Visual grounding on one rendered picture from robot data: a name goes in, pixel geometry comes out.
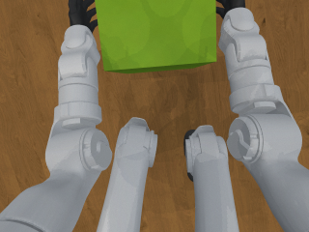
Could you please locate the right robot shin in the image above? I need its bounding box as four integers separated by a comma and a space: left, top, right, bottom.
190, 125, 229, 175

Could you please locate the left robot forearm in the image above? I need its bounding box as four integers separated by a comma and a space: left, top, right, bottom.
45, 24, 102, 160

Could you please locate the carton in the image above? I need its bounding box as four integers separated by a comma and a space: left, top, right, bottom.
95, 0, 217, 74

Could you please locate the left robot hand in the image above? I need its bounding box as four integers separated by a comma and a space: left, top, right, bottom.
68, 0, 98, 34

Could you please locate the right robot forearm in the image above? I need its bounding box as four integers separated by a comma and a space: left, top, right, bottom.
218, 7, 302, 144

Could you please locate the right robot upper arm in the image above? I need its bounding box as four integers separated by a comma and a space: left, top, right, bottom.
226, 113, 309, 232

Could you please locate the left robot upper arm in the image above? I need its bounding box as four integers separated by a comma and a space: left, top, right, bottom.
0, 127, 113, 232

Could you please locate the left robot thigh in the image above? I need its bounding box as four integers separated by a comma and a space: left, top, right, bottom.
97, 124, 157, 232

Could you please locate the right robot hand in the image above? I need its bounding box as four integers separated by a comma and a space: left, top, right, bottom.
215, 0, 246, 19

